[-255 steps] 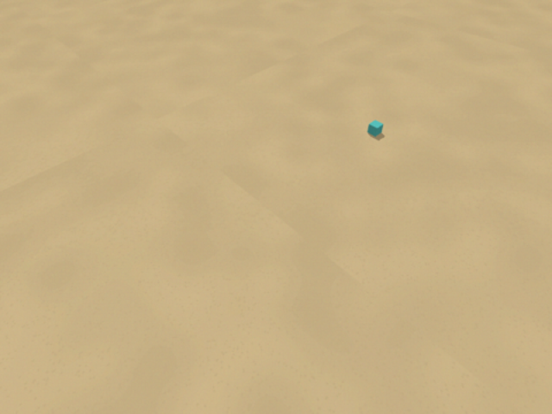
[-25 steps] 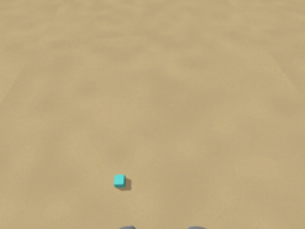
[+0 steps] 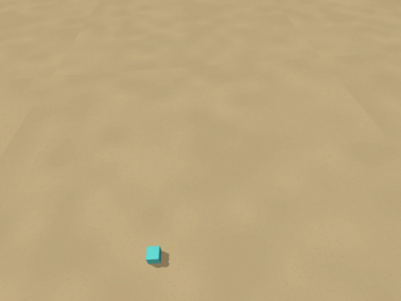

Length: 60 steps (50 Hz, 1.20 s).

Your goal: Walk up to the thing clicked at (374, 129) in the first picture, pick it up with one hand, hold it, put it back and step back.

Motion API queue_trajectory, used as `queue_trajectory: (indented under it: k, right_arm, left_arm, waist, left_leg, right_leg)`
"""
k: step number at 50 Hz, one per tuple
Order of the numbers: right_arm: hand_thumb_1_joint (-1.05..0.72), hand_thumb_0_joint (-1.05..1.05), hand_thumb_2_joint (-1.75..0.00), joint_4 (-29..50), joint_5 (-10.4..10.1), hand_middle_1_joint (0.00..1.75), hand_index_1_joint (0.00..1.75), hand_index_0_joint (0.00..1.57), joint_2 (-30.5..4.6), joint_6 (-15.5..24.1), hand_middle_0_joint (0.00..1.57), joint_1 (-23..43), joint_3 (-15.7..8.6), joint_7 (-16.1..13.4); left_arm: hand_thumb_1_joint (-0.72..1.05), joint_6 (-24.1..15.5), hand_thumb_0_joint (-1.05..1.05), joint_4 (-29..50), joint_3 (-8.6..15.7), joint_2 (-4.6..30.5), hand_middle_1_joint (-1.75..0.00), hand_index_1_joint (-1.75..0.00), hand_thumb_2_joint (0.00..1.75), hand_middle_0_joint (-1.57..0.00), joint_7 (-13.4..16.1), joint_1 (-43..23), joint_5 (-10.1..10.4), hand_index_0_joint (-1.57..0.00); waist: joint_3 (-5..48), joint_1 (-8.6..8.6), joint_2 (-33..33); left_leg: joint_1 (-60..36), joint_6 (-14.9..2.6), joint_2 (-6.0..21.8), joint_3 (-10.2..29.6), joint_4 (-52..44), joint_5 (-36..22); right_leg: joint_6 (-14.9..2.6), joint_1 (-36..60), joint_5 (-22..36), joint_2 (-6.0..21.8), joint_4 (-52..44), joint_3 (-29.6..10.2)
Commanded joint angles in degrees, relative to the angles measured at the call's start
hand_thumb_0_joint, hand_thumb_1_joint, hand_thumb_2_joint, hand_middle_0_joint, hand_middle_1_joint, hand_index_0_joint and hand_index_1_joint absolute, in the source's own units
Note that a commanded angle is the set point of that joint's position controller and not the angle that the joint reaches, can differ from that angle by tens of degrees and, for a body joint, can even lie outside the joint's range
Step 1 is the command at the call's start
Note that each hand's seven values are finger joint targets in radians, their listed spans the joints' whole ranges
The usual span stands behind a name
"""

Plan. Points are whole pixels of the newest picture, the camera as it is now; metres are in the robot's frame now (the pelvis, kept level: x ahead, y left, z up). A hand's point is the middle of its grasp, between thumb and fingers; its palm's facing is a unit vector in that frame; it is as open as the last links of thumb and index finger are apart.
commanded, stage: walk up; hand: left
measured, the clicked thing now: (153, 254) +0.46 +0.29 -0.74
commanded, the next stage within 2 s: stand in 0.70 s
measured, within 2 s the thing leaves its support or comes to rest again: neither
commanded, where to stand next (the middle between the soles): +0.07 +0.00 m, yaw +2 degrees
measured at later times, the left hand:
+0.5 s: hand out of the picture +0.11 +0.26 -0.15, palm faces -0.01 -0.95 -0.31, open 7.4 cm
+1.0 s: hand out of the picture +0.10 +0.27 -0.14, palm faces -0.01 -0.94 -0.34, open 7.4 cm
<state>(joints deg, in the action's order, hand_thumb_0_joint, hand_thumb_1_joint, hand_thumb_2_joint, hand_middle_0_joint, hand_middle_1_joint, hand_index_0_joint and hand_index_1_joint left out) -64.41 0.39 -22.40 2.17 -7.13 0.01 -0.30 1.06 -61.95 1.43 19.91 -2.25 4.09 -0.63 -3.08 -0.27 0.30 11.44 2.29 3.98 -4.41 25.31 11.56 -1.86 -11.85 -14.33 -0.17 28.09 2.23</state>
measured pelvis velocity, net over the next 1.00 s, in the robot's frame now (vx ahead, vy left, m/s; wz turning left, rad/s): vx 0.02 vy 0.01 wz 0.00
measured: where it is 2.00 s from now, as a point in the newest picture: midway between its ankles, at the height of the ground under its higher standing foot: outside the picture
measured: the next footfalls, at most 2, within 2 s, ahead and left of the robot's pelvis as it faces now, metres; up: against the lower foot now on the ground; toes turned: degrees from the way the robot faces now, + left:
none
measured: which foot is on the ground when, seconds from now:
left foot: down 0.00-1.00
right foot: down 0.00-1.00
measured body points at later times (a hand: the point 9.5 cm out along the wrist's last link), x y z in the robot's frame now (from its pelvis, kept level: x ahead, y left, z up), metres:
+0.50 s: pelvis +0.01 +0.01 +0.01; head +0.02 +0.02 +0.46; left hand +0.11 +0.31 -0.12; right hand +0.09 -0.30 -0.12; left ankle +0.02 +0.15 -0.74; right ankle +0.01 -0.10 -0.74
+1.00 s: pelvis +0.02 +0.01 +0.01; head +0.02 +0.01 +0.46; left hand +0.10 +0.32 -0.12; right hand +0.10 -0.28 -0.13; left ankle +0.02 +0.15 -0.74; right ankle +0.01 -0.10 -0.74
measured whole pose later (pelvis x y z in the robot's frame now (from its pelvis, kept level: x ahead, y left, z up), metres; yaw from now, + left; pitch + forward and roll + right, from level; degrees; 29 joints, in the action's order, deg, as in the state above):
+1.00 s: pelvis +0.02 +0.01 +0.01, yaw +0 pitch -2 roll +0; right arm -66.0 0.5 -19.7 0.7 -4.1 -0.1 0.8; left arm -0.7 -65.7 0.4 19.7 -0.7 4.5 -0.3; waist -2.8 -0.2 -0.5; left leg 6.1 1.5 3.0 -4.8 17.1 8.7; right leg -0.4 -5.6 -10.3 0.3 18.0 2.1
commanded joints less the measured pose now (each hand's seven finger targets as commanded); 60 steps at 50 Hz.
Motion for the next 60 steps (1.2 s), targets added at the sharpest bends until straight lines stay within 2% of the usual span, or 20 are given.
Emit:
queue_trajectory:
  k: [1,2,9,18,21,29,33,34,35,39,48,60]
  right_arm:
    - [-0.90,0.00,-0.90,3.04,0.27,0.30,0.30,0.20,-11.69,1.22,0.20,2.80,-2.07,-1.07]
    - [-0.90,0.00,-0.90,2.80,0.24,0.30,0.30,0.20,-11.47,1.18,0.20,2.50,-2.03,-1.13]
    - [-0.90,0.00,-0.90,2.97,0.09,0.30,0.30,0.20,-11.69,1.33,0.20,1.86,-2.16,-1.41]
    - [-0.90,0.00,-0.90,3.11,0.22,0.30,0.30,0.20,-11.53,0.99,0.20,2.49,-2.51,-1.53]
    - [-0.90,0.00,-0.90,3.02,0.42,0.30,0.30,0.20,-11.42,1.08,0.20,3.16,-2.44,-1.45]
    - [-0.90,0.00,-0.90,2.98,0.33,0.30,0.30,0.20,-11.15,1.16,0.20,3.75,-2.61,-1.38]
    - [-0.90,0.00,-0.90,3.02,0.35,0.30,0.30,0.20,-10.84,1.03,0.20,3.89,-2.56,-1.31]
    - [-0.90,0.00,-0.90,3.11,0.27,0.30,0.30,0.20,-10.87,0.98,0.20,4.03,-2.52,-1.27]
    - [-0.90,0.00,-0.90,2.94,0.40,0.30,0.30,0.20,-10.00,0.38,0.20,6.72,-2.30,-0.74]
    - [-0.90,0.00,-0.90,2.43,0.25,0.30,0.30,0.20,-10.06,-0.02,0.20,5.79,-2.23,-0.28]
    - [-0.90,0.00,-0.90,1.35,0.42,0.30,0.30,0.20,-9.61,-0.40,0.20,5.55,-2.13,0.10]
    - [-0.90,0.00,-0.90,1.22,0.33,0.30,0.30,0.20,-9.20,-0.24,0.20,5.79,-1.95,0.19]
  left_arm:
    - [0.90,-1.17,0.00,3.43,2.98,13.20,-0.30,-0.30,0.90,-0.20,0.97,-4.27,0.05,-0.20]
    - [0.90,-1.06,0.00,3.49,3.05,13.18,-0.30,-0.30,0.90,-0.20,1.02,-4.47,0.14,-0.20]
    - [0.90,-1.00,0.00,2.92,3.27,12.68,-0.30,-0.30,0.90,-0.20,1.06,-3.54,0.15,-0.20]
    - [0.90,-0.75,0.00,2.54,3.11,12.21,-0.30,-0.30,0.90,-0.20,1.11,-3.28,0.08,-0.20]
    - [0.90,-0.68,0.00,2.44,2.79,11.75,-0.30,-0.30,0.90,-0.20,1.00,-3.24,0.03,-0.20]
    - [0.90,-0.85,0.00,1.89,2.74,11.97,-0.30,-0.30,0.90,-0.20,1.02,-2.16,0.02,-0.20]
    - [0.90,-0.93,0.00,1.88,2.74,12.07,-0.30,-0.30,0.90,-0.20,1.08,-2.53,-0.10,-0.20]
    - [0.90,-0.95,0.00,1.90,2.76,12.00,-0.30,-0.30,0.90,-0.20,1.13,-2.09,-0.10,-0.20]
    - [0.90,-1.99,0.00,1.33,1.91,11.34,-0.30,-0.30,0.90,-0.20,1.62,-2.97,0.34,-0.20]
    - [0.90,-2.90,0.00,0.32,1.69,11.92,-0.30,-0.30,0.90,-0.20,2.27,-2.65,0.38,-0.20]
    - [0.90,-2.98,0.00,-0.49,1.21,12.24,-0.30,-0.30,0.90,-0.20,2.69,-2.78,0.48,-0.20]
    - [0.90,-3.02,0.00,-0.74,1.00,12.33,-0.30,-0.30,0.90,-0.20,2.77,-2.23,0.44,-0.20]
  waist:
    - [4.34,0.08,1.80]
    - [3.86,-0.02,2.05]
    - [6.43,0.13,0.70]
    - [5.69,-0.12,-0.14]
    - [4.54,-0.06,-0.81]
    - [5.57,-0.03,-0.59]
    - [4.77,-0.18,-0.32]
    - [4.93,-0.05,-0.21]
    - [5.51,0.06,-2.51]
    - [6.72,-0.40,-1.39]
    - [5.61,-0.41,0.27]
    - [5.30,-0.05,-1.07]
  left_leg:
    - [-2.34,-3.33,3.32,3.77,-3.92,-2.66]
    - [-2.55,-3.05,3.30,3.62,-4.42,-2.45]
    - [-4.01,-3.41,4.71,4.12,-4.89,-8.97]
    - [-4.29,-3.43,5.31,4.37,-6.41,-8.07]
    - [-3.23,-3.40,5.45,4.95,-7.83,-5.60]
    - [-5.79,-3.26,5.39,4.53,-8.14,-7.52]
    - [-4.96,-3.10,5.06,4.47,-8.36,-6.55]
    - [-5.36,-3.19,5.29,4.41,-8.30,-6.72]
    - [-5.83,-2.70,5.55,5.00,-8.48,-8.41]
    - [-7.77,-2.71,5.66,5.00,-8.96,-11.27]
    - [-7.63,-2.27,5.37,5.23,-10.55,-7.95]
    - [-7.30,-2.25,5.31,5.57,-11.05,-8.30]
  right_leg:
    - [-0.98,-0.08,2.38,7.77,-10.33,-8.73]
    - [-1.05,-0.67,1.10,7.74,-10.71,-8.87]
    - [-0.56,3.39,10.81,7.11,-8.82,-7.01]
    - [-0.31,3.68,9.98,6.85,-9.53,-6.53]
    - [0.04,3.55,8.63,6.61,-10.29,-6.64]
    - [0.24,3.51,10.37,6.71,-10.51,-6.58]
    - [0.41,3.68,9.99,6.73,-11.07,-6.79]
    - [0.47,3.71,10.21,6.78,-11.21,-6.72]
    - [0.44,4.80,12.26,8.10,-12.29,-7.21]
    - [0.72,6.31,16.45,8.36,-12.30,-6.73]
    - [1.01,5.47,11.98,8.23,-13.66,-6.34]
    - [1.10,5.40,11.62,8.43,-14.12,-5.97]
